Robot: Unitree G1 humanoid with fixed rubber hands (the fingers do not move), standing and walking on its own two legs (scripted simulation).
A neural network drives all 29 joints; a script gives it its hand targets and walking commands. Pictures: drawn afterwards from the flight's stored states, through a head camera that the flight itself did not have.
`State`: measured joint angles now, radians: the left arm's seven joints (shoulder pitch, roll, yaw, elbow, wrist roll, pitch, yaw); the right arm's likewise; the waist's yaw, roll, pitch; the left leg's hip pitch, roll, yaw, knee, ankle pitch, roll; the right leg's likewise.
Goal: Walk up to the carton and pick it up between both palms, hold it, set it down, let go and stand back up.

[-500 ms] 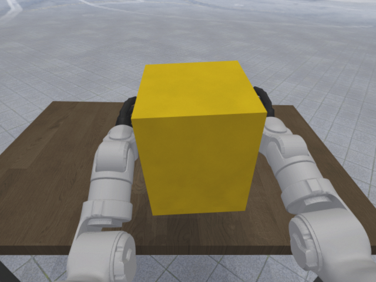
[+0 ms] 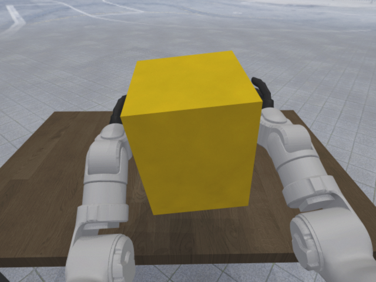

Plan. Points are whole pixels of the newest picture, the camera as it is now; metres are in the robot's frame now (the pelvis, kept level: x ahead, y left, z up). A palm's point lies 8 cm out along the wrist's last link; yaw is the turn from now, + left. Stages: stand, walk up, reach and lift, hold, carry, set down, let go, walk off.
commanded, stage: hold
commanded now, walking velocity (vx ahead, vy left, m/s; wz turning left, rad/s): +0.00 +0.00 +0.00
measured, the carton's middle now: (192, 133) +0.37 -0.01 +0.21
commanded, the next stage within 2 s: none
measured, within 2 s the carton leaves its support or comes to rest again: neither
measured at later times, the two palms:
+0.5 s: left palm (114, 123) +0.36 +0.14 +0.25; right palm (263, 106) +0.37 -0.14 +0.27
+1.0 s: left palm (112, 119) +0.36 +0.15 +0.26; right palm (265, 100) +0.36 -0.14 +0.29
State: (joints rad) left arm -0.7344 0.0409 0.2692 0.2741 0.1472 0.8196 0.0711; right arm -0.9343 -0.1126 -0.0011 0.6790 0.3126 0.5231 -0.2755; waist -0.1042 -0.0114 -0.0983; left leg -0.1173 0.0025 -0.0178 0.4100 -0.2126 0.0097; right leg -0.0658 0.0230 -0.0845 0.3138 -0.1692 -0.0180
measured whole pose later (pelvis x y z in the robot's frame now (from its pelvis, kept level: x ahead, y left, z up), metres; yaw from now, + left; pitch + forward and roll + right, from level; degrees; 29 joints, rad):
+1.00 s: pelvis -0.02 -0.01 +0.00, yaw +0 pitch -3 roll -1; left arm -0.89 0.08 0.29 0.42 0.12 0.87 0.07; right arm -1.07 -0.14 -0.03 0.81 0.32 0.58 -0.28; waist -0.07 -0.01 -0.16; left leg -0.18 0.01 -0.03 0.43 -0.19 0.00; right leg -0.12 0.04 -0.10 0.33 -0.15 -0.04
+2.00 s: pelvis -0.01 -0.01 +0.00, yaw +0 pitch -4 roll -1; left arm -0.84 0.06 0.30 0.34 0.13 0.89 0.07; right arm -1.04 -0.14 -0.01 0.74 0.35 0.63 -0.30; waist -0.07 0.00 -0.16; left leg -0.17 0.01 -0.03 0.44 -0.20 0.00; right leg -0.11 0.04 -0.09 0.33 -0.16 -0.03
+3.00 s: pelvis -0.01 -0.01 +0.00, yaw +0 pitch -3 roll -2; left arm -0.84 0.07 0.29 0.36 0.12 0.88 0.09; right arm -1.03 -0.15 0.00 0.75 0.36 0.62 -0.30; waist -0.08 0.00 -0.17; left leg -0.18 0.01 -0.03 0.44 -0.21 0.00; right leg -0.12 0.04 -0.09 0.33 -0.16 -0.03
